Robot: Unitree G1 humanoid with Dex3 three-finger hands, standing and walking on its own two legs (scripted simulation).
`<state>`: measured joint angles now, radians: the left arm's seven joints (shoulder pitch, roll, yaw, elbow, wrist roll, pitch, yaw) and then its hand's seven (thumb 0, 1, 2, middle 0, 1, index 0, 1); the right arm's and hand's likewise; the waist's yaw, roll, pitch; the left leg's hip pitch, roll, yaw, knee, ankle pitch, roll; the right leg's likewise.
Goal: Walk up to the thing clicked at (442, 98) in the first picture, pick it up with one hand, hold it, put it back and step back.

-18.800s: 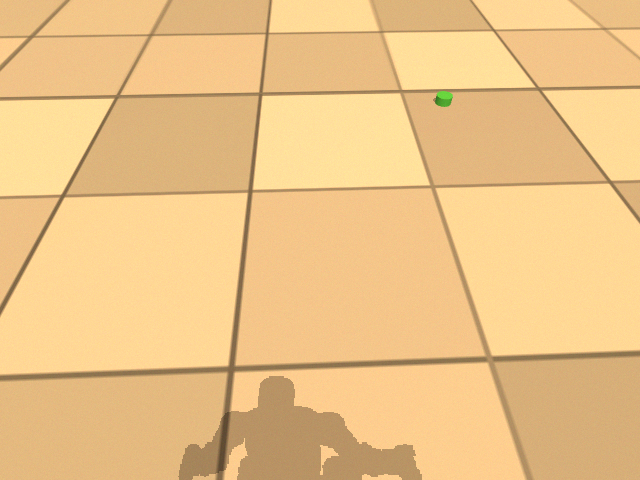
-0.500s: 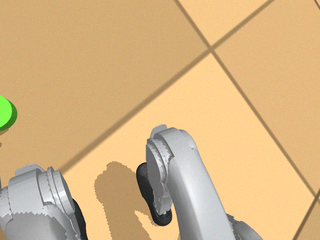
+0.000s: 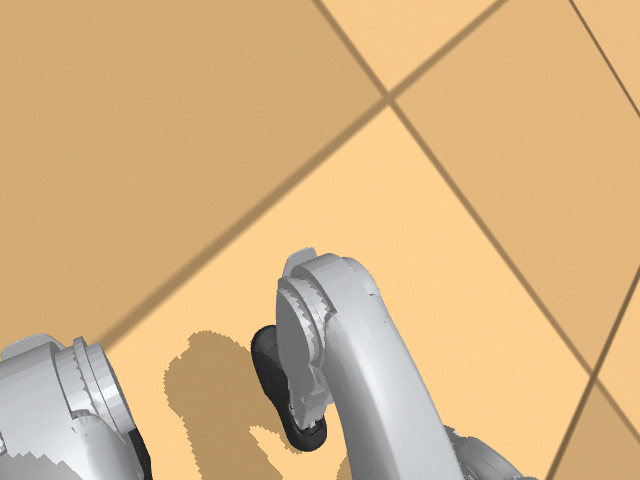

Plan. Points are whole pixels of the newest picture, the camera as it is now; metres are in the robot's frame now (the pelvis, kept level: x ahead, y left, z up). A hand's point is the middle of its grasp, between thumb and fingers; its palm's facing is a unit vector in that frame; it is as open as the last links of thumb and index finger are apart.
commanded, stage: rest palm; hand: left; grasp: from above
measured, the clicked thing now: out of the picture +0.45 +0.29 -0.28
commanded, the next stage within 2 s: close in 0.20 s
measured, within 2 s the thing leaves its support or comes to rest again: neither
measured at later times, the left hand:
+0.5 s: hand out of the picture +0.44 +0.29 -0.26, palm faces -0.43 -0.14 -0.89, open 13.6 cm
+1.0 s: hand out of the picture +0.43 +0.29 -0.26, palm faces -0.45 -0.15 -0.88, open 12.2 cm
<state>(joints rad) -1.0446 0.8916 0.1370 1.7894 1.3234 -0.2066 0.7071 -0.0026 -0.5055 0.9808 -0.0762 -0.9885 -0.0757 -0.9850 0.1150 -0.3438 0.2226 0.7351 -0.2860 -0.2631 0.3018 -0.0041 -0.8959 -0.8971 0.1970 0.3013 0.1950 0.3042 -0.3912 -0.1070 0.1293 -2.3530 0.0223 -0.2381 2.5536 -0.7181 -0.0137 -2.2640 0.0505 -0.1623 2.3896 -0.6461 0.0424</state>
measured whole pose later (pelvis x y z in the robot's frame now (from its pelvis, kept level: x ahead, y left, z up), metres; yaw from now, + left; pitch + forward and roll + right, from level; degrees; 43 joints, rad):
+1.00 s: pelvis +0.00 +0.00 +0.01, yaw -1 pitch +27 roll -14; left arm -1.04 0.96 0.09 1.78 1.25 -0.21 0.68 0.00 -0.20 0.76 -0.27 -0.93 -0.30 -0.89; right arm 0.10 -0.36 0.29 0.70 -0.27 -0.32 0.33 0.00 -0.90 -0.90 0.20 0.30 0.19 0.30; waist -0.40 -0.15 0.21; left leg -2.32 0.02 -0.27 2.55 -0.72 -0.01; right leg -2.22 0.06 -0.19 2.36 -0.64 0.05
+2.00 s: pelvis -0.01 +0.00 +0.01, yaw -2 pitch +26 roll -15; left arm -1.05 0.98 0.05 1.79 1.22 -0.19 0.71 0.00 -0.12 0.62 -0.52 -0.83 -0.47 -0.79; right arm 0.09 -0.36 0.33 0.67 -0.28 -0.32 0.32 0.00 -0.90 -0.90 0.20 0.30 0.19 0.30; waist -0.41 -0.16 0.22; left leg -2.31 0.03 -0.28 2.53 -0.71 -0.01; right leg -2.20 0.06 -0.20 2.33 -0.62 0.05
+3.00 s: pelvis +0.00 -0.01 +0.03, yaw +4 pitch +33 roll -9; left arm -0.95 0.70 0.02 1.45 1.18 -0.11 0.41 -0.01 -0.16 0.63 -0.59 -0.77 -0.53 -0.74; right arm 0.14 -0.32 0.12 0.72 -0.14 -0.17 0.26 0.00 -0.91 -0.90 0.20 0.30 0.19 0.30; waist -0.27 0.00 -0.02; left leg -2.32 0.01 -0.17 2.42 -0.68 -0.02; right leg -2.25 0.02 -0.11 2.31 -0.64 0.02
